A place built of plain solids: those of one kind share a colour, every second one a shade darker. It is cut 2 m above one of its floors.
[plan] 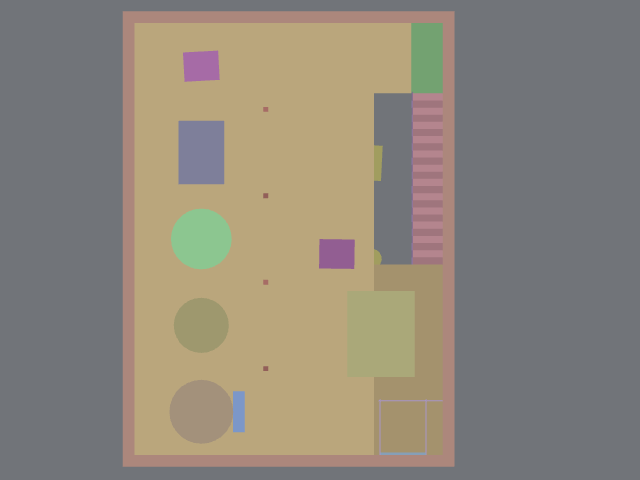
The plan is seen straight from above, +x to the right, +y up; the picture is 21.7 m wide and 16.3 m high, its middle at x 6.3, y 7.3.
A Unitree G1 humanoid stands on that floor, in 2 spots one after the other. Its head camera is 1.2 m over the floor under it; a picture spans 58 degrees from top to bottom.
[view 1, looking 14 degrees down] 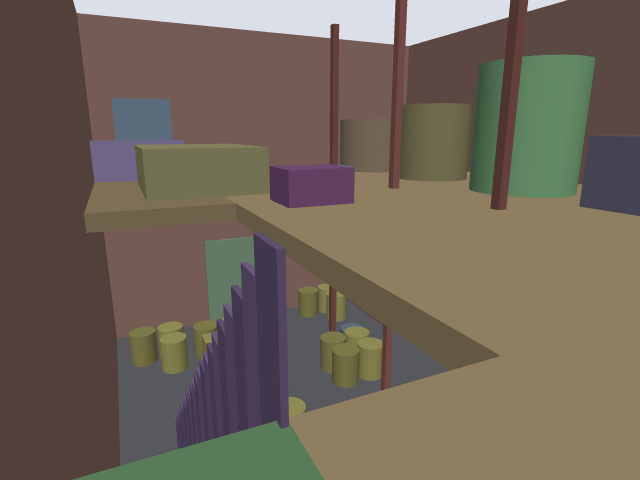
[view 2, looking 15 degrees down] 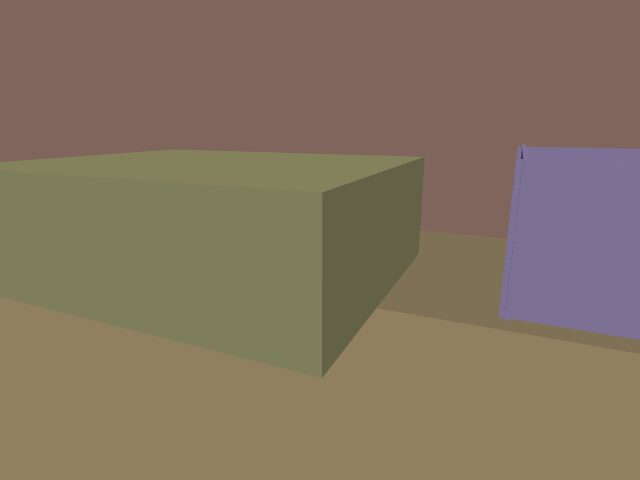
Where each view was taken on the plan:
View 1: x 9.96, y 13.82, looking -115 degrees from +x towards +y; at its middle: upper_floor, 4.96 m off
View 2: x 5.51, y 1.90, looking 24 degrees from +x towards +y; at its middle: cooler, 1.94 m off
